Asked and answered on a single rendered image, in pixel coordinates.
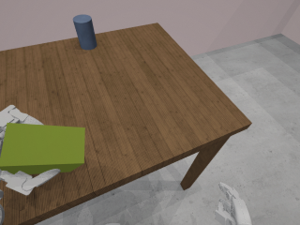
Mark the table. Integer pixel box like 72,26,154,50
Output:
0,22,252,225

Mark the left robot hand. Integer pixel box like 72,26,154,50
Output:
0,105,61,196

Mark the sponge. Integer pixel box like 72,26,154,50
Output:
0,123,85,174

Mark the right robot hand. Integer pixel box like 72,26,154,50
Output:
215,182,253,225

